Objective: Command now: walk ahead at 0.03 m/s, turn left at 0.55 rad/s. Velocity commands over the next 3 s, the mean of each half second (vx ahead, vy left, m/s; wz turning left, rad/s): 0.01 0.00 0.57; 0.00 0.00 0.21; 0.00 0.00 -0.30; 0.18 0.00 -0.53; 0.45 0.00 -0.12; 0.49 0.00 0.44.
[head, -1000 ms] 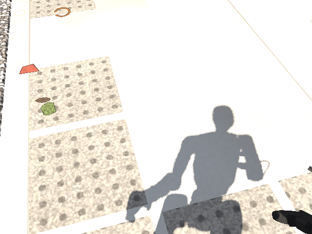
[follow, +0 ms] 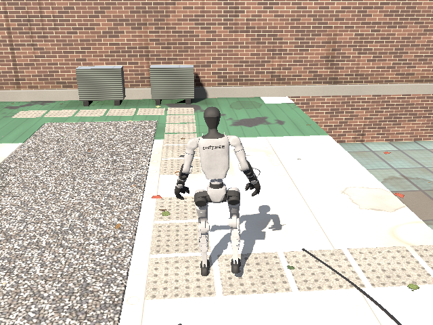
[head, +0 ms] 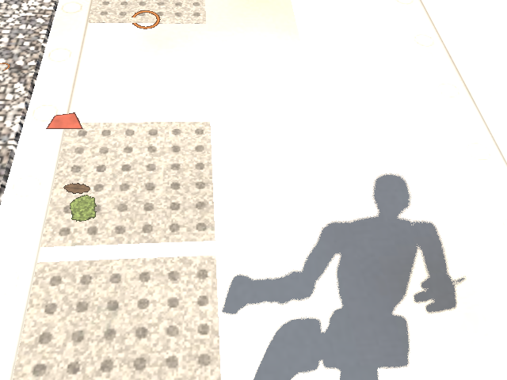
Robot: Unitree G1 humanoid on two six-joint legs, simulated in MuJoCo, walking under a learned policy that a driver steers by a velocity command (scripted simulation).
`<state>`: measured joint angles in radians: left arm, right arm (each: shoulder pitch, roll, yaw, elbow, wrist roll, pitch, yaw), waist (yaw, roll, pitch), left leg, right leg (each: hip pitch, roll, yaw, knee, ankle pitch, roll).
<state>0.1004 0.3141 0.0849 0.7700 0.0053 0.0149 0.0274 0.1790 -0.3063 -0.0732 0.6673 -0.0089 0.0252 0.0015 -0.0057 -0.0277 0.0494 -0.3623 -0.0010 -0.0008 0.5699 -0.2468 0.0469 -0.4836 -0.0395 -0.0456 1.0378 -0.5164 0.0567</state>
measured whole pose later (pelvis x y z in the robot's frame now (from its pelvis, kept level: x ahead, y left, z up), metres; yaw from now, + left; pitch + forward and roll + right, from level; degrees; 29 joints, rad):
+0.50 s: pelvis +0.02 -0.03 +0.01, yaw +18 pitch +2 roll +0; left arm 0.15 0.27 0.07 0.74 0.01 0.00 0.02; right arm 0.18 -0.36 -0.10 0.63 0.02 0.06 -0.02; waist 0.00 0.05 0.04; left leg -0.53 -0.09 -0.12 1.11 -0.46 -0.06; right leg -0.25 0.00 0.00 0.47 -0.24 -0.01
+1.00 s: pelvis +0.01 +0.01 +0.00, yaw +22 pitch -1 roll +0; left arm 0.19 0.29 0.04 0.84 0.02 0.00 0.01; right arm 0.15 -0.22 -0.02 0.67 -0.02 0.02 0.00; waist 0.03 -0.01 0.02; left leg -0.20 -0.03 -0.03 0.51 -0.29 0.03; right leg -0.18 -0.07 -0.01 0.46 -0.26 0.07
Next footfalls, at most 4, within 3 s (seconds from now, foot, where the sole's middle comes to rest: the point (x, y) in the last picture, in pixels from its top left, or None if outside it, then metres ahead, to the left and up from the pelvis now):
0.36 right None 0.09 -0.13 -0.77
0.74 left None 0.00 0.12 -0.77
2.06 left None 0.20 0.09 -0.77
2.50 right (328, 370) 0.47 -0.21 -0.77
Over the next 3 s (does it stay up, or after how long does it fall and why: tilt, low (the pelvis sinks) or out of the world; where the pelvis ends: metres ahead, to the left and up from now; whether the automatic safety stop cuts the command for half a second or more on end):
stays up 0.60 -0.08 -0.01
